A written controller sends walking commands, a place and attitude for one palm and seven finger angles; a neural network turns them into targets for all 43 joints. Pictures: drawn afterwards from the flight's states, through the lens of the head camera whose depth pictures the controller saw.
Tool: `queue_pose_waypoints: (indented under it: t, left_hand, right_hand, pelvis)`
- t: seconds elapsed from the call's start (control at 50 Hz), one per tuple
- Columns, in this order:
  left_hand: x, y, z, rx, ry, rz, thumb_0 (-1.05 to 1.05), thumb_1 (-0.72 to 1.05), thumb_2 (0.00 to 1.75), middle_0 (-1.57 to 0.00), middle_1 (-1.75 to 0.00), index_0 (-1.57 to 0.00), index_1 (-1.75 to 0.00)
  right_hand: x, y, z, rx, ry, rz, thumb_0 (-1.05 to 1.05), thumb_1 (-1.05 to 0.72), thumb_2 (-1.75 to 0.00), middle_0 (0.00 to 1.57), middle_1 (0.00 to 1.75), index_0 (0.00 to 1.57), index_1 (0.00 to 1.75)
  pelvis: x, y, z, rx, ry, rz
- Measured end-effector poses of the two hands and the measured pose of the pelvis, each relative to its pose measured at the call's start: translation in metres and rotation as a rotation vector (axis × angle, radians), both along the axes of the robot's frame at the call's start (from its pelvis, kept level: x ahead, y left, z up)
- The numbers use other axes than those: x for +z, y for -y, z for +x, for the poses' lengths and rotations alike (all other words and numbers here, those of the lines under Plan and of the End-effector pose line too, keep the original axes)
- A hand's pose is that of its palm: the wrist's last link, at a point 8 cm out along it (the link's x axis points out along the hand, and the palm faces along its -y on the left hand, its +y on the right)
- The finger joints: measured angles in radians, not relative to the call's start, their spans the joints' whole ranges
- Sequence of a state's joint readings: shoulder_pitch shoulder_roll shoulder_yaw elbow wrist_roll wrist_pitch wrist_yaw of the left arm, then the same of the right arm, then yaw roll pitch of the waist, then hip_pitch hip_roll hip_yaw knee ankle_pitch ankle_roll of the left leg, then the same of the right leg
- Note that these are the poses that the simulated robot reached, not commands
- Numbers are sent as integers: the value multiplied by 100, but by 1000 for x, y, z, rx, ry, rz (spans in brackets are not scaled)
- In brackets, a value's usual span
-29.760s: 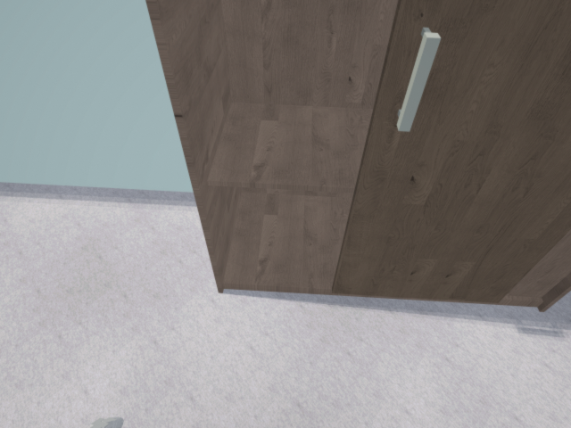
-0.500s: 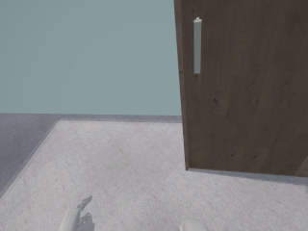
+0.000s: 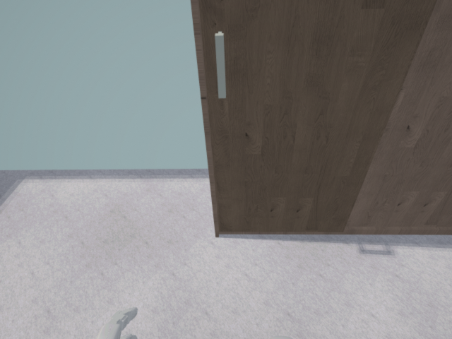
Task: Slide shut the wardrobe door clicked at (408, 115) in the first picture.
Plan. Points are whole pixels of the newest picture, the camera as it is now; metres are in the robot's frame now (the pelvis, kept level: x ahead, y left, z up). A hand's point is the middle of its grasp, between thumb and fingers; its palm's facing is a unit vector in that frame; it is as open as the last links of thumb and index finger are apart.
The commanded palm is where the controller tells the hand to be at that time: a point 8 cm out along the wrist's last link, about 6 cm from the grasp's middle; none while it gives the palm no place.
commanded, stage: stop stepping back and stand still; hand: right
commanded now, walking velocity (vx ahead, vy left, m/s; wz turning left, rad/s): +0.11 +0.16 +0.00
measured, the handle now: (221, 65) +0.83 +0.01 +0.18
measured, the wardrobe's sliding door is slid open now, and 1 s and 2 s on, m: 0.00 0.00 0.00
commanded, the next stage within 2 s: let the arm hang, fingers relaxed in 0.92 s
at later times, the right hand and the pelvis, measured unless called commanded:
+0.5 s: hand out of the picture +0.16 -0.31 +0.19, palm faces +0.54 +0.69 -0.48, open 7.4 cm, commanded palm +0.13 -0.32 +0.20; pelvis +0.00 -0.02 +0.02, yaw -2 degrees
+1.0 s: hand out of the picture +0.20 -0.33 +0.17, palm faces +0.48 +0.76 -0.45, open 7.4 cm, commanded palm none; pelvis +0.01 -0.05 +0.02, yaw -1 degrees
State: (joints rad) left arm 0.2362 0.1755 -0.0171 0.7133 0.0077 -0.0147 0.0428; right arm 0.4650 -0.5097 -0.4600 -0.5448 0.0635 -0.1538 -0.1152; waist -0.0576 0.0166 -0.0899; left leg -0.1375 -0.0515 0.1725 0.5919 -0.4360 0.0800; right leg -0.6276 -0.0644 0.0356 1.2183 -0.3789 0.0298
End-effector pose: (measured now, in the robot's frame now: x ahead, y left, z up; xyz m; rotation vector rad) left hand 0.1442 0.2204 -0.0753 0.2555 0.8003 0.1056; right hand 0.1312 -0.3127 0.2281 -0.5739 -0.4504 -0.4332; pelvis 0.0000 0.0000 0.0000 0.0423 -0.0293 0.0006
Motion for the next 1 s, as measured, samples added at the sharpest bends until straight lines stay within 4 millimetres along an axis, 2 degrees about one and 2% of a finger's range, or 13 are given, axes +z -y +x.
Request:
queue_pose_waypoints:
  t: [0.08,0.12,0.16,0.24,0.34,0.38,0.46,0.54,0.62,0.72,0.8,0.88,1.0]
  left_hand:
    - [10,2,-5,10,40,50,1,90,90,-21,-30,-21,-30]
    - [8,2,-2,8,100,80,1,90,90,-21,-30,-21,-30]
    - [7,8,-3,22,126,64,1,90,90,-21,-30,-21,-30]
    - [14,24,-14,15,130,-25,1,90,90,-20,-30,-20,-30]
    - [-2,22,-20,-2,82,-92,1,90,90,-21,-30,-21,-30]
    - [-8,18,-23,-6,27,-81,1,90,90,-21,-30,-21,-30]
    - [-6,7,-25,16,-23,-58,1,90,90,-21,-30,-21,-30]
    - [-1,0,-17,5,-13,-4,1,90,90,-21,-30,-21,-30]
    - [6,-1,3,-9,39,55,1,90,90,-21,-30,-21,-30]
    - [29,15,30,-5,140,31,1,90,90,-20,-30,-20,-30]
    - [35,30,44,-11,187,-20,1,90,90,-20,-30,-20,-30]
    - [29,42,46,-10,164,-53,1,90,90,-21,-30,-21,-30]
    - [17,50,33,-12,88,-45,1,90,90,-21,-30,-21,-30]
  right_hand:
    - [-22,32,-5,-125,39,180,1,-88,-89,21,30,21,30]
    - [-34,33,1,-108,40,228,1,-89,-89,20,30,21,30]
    - [-40,25,11,-59,16,231,1,-89,-90,20,30,20,30]
    - [-27,1,17,53,-46,126,2,-89,-90,20,30,20,30]
    - [-2,-21,-5,71,-91,-78,2,-89,-89,21,30,21,30]
    - [3,-17,-13,38,-106,-78,1,-88,-89,21,30,22,30]
    - [-4,10,-18,-101,-171,-4,1,-88,-89,22,30,22,30]
    - [-27,31,-8,-198,-194,114,1,-88,-89,21,30,22,30]
    - [-43,27,13,-145,-143,195,2,-89,-89,21,30,21,30]
    - [-26,11,32,-8,-109,121,2,-89,-89,21,30,21,30]
    - [-6,14,32,24,-122,0,2,-88,-89,21,30,21,30]
    - [-7,30,27,-26,-177,-12,1,-88,-89,21,30,22,30]
    - [-39,47,22,-113,-259,129,1,-89,-89,21,30,21,30]
  pelvis:
    - [2,14,-1,-6,23,-39]
    - [-8,27,-5,-15,28,-29]
    - [-10,30,-15,-11,53,-51]
    - [0,18,-25,-19,56,-57]
    - [-3,8,-23,-33,22,-55]
    - [3,9,-20,-35,20,-54]
    - [17,14,-8,-27,-4,-66]
    - [21,19,-1,-41,-5,-67]
    - [12,28,3,-52,10,-35]
    - [15,32,5,-31,5,-42]
    - [17,35,7,-26,-17,-29]
    - [18,39,10,-17,-28,-26]
    - [19,47,12,-15,-24,-25]
